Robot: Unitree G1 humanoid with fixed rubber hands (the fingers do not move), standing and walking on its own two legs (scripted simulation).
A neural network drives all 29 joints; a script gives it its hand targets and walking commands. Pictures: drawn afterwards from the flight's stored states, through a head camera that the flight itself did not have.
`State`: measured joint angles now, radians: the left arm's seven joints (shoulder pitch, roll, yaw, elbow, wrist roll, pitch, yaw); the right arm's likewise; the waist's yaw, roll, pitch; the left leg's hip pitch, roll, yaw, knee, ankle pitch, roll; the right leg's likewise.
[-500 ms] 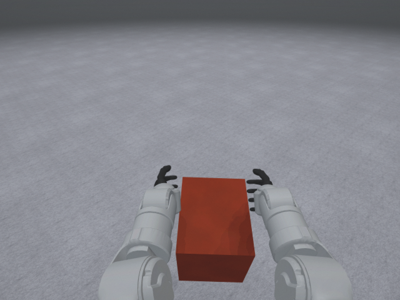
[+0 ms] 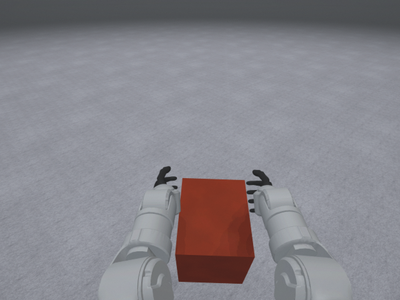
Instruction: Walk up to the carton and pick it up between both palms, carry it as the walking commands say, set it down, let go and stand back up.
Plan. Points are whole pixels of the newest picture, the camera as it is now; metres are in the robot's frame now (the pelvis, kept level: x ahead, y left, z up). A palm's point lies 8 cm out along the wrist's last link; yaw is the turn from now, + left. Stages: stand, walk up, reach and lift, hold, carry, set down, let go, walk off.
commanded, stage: hold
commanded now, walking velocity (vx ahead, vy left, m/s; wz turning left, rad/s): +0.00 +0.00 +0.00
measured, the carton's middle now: (212, 230) +0.32 -0.01 -0.02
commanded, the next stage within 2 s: carry in 0.40 s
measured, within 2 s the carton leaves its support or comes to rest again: neither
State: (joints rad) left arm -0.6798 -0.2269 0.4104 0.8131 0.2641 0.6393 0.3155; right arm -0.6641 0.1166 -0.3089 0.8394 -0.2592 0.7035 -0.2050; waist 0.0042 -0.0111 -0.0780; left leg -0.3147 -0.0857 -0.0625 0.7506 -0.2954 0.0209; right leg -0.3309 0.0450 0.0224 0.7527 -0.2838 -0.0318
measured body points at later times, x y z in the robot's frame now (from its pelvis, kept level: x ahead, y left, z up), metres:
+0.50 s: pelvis +0.00 +0.00 +0.00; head -0.07 +0.00 +0.44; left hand +0.35 +0.11 +0.09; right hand +0.34 -0.13 +0.08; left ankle +0.07 +0.10 -0.71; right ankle +0.08 -0.10 -0.70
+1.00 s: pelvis +0.00 -0.06 -0.01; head +0.01 -0.03 +0.44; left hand +0.29 +0.18 +0.10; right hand +0.37 -0.04 +0.11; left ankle -0.01 +0.05 -0.71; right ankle +0.03 -0.14 -0.69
